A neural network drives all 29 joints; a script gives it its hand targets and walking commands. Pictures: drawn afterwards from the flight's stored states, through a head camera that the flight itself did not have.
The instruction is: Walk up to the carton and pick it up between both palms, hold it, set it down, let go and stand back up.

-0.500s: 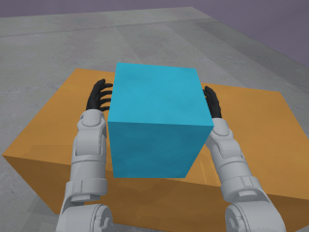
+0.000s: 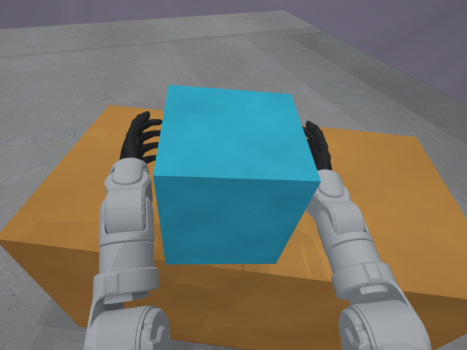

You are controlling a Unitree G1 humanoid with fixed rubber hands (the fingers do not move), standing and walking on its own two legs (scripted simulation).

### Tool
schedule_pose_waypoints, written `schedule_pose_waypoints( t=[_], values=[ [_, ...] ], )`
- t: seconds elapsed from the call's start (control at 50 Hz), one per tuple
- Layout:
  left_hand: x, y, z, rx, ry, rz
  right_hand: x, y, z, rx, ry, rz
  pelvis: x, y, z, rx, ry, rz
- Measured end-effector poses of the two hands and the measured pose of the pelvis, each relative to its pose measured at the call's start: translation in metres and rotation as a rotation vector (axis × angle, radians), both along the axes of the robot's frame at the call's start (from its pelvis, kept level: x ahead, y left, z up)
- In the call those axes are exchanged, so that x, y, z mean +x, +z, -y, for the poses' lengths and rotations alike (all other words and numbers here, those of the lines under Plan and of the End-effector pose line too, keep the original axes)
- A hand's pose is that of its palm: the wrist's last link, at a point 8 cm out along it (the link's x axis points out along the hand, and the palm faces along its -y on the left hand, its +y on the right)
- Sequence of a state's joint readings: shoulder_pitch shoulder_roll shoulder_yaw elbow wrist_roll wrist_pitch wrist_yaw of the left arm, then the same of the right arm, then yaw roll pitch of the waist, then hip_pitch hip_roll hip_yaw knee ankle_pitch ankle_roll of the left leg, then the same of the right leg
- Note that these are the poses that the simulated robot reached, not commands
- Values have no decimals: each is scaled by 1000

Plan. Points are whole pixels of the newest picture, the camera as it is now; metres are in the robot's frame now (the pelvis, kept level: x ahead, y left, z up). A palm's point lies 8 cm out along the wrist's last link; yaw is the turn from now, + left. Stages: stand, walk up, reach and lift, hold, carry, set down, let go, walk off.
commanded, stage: reach and lift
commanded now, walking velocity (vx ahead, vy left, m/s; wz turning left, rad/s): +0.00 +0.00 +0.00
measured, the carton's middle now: (226, 181) +0.38 -0.01 +0.12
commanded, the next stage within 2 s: hold in 0.64 s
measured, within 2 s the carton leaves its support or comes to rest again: neither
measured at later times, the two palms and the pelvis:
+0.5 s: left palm (123, 156) +0.38 +0.15 +0.19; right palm (310, 161) +0.37 -0.15 +0.17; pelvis +0.00 +0.00 +0.00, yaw +0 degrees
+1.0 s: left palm (113, 155) +0.35 +0.16 +0.21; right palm (312, 154) +0.36 -0.15 +0.19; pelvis -0.01 +0.00 +0.00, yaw +0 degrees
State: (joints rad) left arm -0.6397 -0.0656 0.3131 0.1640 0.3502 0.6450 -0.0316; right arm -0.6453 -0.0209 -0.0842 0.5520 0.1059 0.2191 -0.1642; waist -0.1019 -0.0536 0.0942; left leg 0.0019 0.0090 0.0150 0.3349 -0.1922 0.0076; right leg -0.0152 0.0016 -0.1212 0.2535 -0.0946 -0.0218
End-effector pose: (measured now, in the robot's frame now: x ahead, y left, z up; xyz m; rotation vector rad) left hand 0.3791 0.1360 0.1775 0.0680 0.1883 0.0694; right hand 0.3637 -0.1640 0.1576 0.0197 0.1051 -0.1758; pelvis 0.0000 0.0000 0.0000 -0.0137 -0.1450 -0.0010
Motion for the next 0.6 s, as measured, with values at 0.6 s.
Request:
schedule_pose_waypoints(
  t=[0.6],
  values=[
    [-10,18,-16,-1,22,46,1,20,-15,0,28,54,6,0,-3,-10,11,30]
  ],
)
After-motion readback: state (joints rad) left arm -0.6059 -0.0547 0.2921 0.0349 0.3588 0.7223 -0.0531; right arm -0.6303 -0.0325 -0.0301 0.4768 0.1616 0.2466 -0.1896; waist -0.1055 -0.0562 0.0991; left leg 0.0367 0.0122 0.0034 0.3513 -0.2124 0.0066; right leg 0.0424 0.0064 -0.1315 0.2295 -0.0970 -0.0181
